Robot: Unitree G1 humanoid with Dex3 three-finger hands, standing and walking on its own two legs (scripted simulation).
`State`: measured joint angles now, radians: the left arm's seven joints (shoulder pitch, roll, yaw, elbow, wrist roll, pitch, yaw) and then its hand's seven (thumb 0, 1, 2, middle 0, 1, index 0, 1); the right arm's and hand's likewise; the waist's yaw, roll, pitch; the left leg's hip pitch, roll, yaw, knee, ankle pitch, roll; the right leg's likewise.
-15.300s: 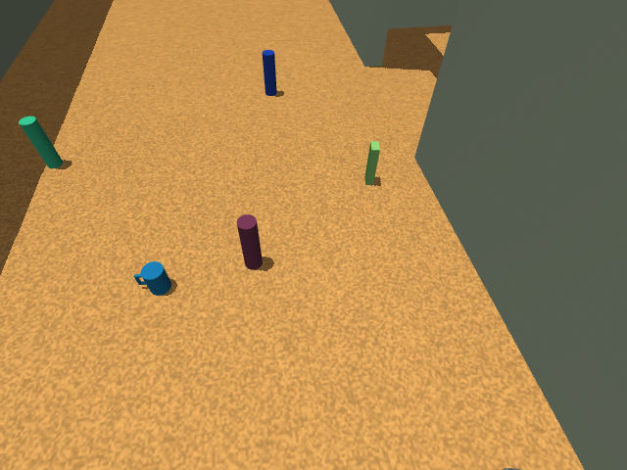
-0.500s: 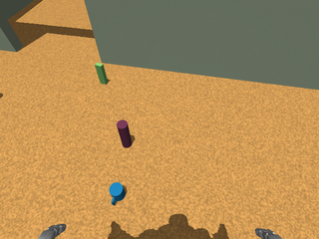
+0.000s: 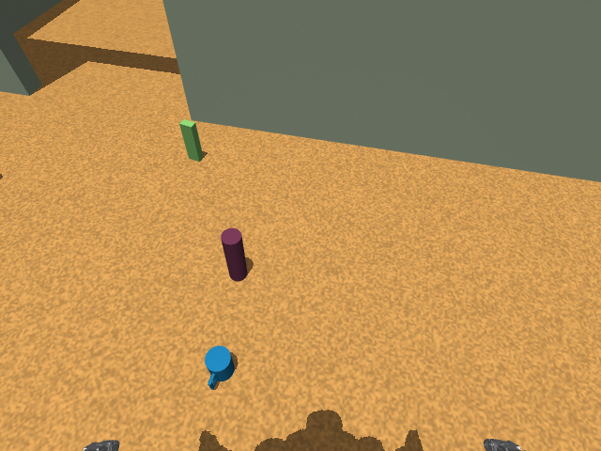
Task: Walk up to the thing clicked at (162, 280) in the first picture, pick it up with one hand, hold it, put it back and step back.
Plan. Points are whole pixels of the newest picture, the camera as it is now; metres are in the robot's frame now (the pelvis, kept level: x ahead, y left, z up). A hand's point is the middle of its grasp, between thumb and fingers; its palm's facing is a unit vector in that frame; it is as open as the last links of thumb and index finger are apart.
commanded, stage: walk up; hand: left
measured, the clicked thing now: (218, 369) +0.42 +0.24 -0.73
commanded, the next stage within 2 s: stand in 0.10 s
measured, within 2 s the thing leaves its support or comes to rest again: neither
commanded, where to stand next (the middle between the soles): +0.06 -0.02 m, yaw +2 degrees
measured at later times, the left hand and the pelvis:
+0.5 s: hand out of the picture +0.10 +0.25 -0.15, palm faces +0.00 -0.94 -0.34, open 7.4 cm; pelvis +0.02 +0.00 +0.00, yaw +0 degrees
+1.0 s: hand out of the picture +0.11 +0.25 -0.15, palm faces -0.01 -0.94 -0.34, open 7.4 cm; pelvis +0.03 -0.01 +0.00, yaw +0 degrees
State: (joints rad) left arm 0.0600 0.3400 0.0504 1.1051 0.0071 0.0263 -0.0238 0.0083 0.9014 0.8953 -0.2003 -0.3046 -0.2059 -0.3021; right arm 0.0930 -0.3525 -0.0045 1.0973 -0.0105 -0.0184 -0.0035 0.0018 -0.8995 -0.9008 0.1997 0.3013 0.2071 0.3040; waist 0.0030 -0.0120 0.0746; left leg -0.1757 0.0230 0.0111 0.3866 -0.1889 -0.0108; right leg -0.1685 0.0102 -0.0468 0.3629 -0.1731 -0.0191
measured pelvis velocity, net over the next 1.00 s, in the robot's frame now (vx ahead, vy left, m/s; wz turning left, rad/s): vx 0.03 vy -0.01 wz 0.00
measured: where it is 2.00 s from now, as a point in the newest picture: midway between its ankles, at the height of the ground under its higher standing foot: outside the picture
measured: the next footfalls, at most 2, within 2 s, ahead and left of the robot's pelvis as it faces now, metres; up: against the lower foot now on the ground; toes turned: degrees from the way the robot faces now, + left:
none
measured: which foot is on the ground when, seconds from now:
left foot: down 0.00-1.00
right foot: down 0.00-1.00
